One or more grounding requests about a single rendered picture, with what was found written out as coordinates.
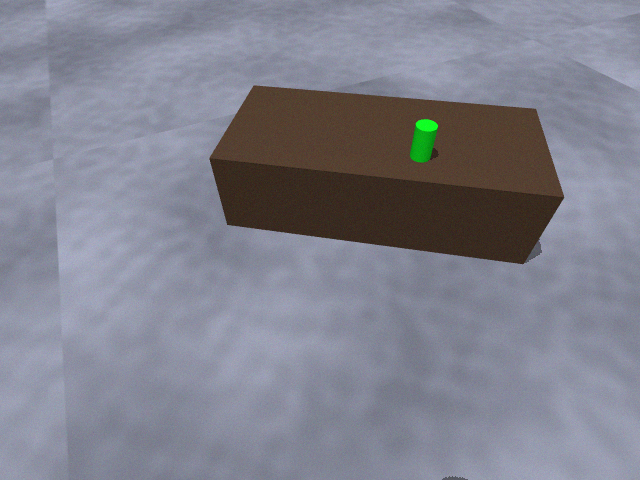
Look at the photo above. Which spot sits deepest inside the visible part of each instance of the can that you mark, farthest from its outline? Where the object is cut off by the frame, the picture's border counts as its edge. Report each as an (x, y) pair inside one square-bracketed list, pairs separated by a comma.
[(423, 140)]

